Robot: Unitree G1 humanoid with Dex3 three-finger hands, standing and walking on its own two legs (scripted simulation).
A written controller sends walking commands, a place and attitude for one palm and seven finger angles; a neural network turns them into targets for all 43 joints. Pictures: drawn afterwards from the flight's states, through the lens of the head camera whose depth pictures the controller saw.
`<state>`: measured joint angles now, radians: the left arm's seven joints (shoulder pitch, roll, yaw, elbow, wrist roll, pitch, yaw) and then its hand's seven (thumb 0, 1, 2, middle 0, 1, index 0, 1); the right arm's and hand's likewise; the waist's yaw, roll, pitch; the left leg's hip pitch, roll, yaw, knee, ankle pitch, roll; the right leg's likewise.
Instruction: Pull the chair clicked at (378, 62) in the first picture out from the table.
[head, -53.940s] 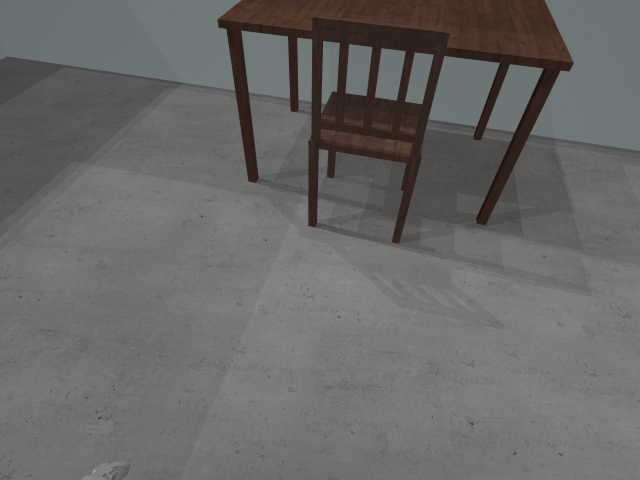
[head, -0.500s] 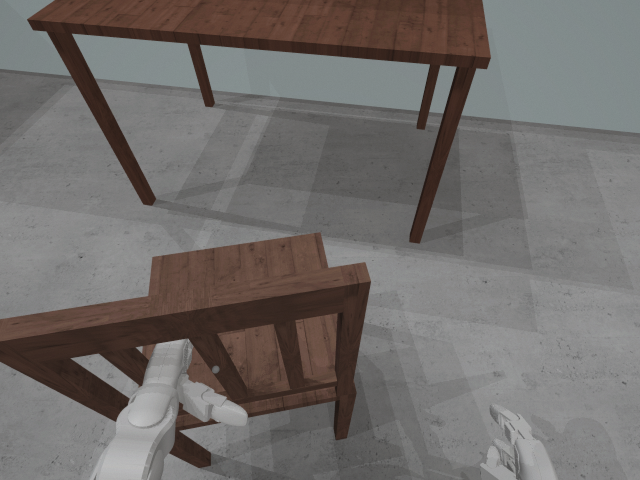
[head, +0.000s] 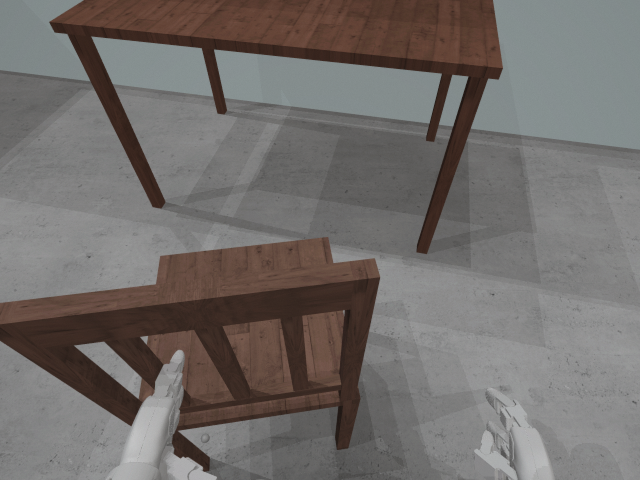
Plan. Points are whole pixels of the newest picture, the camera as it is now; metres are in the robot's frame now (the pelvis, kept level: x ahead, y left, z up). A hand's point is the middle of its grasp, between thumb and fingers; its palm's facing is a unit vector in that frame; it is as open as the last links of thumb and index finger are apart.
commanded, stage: draw the fingers out of the gap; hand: left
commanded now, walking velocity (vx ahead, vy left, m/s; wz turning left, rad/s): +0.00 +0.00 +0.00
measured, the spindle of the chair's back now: (226, 363) +0.29 +0.14 -0.06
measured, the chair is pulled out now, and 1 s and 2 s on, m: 0.59 0.59 0.59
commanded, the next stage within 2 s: draw the hand back to the body in 0.26 s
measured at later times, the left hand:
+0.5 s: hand out of the picture +0.14 +0.14 +0.01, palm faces +0.06 -1.00 -0.07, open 17.5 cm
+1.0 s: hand (108, 447) +0.15 +0.20 +0.09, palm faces +0.13 -0.95 -0.30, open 16.6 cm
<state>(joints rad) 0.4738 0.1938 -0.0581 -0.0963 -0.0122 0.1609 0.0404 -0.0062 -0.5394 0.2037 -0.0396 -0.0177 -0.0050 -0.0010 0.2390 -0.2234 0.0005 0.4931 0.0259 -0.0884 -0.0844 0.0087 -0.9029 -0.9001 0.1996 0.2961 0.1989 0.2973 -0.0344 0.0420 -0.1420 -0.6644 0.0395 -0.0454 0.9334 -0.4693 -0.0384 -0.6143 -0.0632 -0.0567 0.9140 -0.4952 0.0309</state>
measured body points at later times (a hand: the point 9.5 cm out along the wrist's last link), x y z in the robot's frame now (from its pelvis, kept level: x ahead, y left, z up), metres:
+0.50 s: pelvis -0.01 +0.00 -0.02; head +0.02 +0.00 +0.43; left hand +0.13 +0.20 +0.01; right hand +0.17 -0.23 -0.08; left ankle -0.01 +0.14 -0.69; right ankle -0.03 -0.14 -0.69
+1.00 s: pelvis -0.02 +0.00 +0.00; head -0.01 -0.01 +0.45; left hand +0.14 +0.24 +0.11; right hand +0.18 -0.22 -0.07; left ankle -0.01 +0.14 -0.69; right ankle -0.03 -0.14 -0.69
